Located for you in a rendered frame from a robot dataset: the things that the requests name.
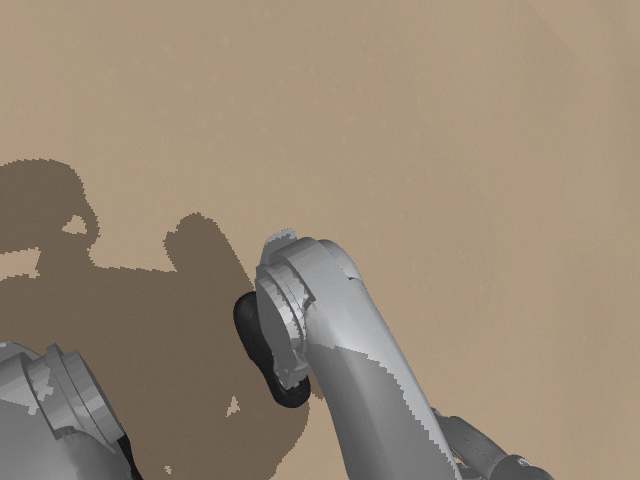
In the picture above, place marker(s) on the left robot foot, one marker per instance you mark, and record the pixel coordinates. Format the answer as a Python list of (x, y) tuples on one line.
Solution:
[(125, 446)]

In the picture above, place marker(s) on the right robot foot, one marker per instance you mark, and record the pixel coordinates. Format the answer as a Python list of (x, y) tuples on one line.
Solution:
[(247, 324)]

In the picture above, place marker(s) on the right robot hand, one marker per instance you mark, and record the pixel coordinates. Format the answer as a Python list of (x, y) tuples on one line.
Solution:
[(478, 452)]

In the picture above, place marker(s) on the right robot arm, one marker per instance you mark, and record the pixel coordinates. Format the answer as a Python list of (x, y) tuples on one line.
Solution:
[(515, 467)]

